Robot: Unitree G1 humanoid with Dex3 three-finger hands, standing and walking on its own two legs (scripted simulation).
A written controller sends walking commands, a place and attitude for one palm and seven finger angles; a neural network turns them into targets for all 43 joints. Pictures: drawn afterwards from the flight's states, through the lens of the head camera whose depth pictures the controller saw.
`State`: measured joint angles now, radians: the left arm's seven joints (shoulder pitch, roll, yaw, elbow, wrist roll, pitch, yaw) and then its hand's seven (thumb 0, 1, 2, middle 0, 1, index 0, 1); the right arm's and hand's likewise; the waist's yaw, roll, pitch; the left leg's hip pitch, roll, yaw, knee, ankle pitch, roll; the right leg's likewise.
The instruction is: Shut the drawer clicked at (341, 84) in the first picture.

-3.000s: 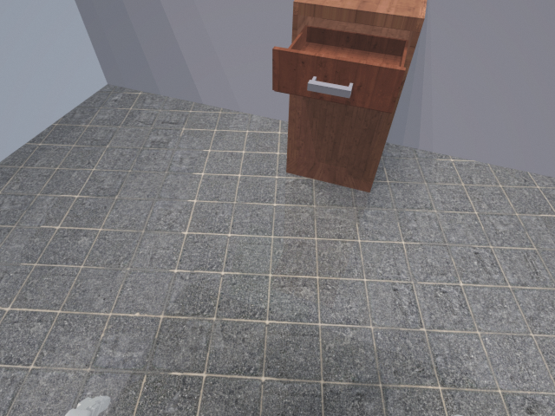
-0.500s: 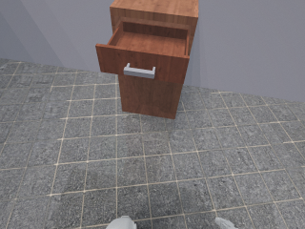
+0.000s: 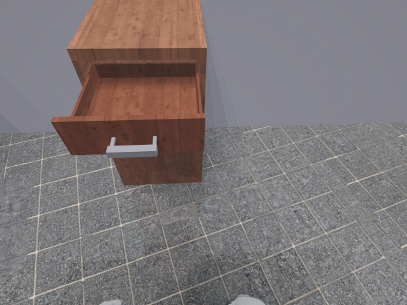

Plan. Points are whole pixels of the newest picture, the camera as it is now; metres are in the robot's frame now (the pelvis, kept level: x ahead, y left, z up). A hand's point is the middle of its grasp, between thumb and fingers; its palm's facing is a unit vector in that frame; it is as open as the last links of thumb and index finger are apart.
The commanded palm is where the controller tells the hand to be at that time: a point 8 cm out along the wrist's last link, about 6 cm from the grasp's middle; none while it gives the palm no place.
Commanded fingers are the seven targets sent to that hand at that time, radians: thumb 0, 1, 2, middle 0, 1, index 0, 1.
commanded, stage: take the last steps up to it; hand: left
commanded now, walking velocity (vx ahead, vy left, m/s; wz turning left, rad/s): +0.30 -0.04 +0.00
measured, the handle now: (133, 145) +0.53 +0.19 -0.05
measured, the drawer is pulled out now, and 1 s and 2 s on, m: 0.30 0.30 0.30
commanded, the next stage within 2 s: come to a stop and stand still in 0.56 s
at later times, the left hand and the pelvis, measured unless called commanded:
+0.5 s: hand out of the picture +0.09 +0.17 -0.19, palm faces +0.15 -0.98 -0.14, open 7.3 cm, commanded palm none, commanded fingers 0.00 0.90 0.90 -0.20 -0.30 -0.20 -0.30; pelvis +0.16 +0.01 -0.01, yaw +3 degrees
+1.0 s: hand (136, 256) +0.26 +0.16 -0.17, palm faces +0.04 -0.96 -0.26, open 7.3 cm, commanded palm none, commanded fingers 0.00 0.90 0.90 -0.20 -0.30 -0.20 -0.30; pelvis +0.22 -0.03 -0.01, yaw +1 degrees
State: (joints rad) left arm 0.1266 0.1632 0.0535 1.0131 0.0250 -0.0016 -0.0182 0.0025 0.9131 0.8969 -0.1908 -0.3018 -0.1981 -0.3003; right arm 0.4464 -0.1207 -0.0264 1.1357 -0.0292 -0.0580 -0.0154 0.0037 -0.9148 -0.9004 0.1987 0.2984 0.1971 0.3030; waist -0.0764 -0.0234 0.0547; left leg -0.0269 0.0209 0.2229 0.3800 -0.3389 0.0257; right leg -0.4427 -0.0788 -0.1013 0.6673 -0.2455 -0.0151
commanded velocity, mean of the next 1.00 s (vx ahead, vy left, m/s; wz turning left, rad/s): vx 0.08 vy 0.00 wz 0.00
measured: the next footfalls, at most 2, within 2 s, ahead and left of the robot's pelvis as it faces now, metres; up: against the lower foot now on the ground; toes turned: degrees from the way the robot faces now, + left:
right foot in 0.06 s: +0.13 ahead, -0.12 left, +0.00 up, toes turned -8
left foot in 0.48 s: +0.25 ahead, +0.11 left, +0.00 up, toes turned +12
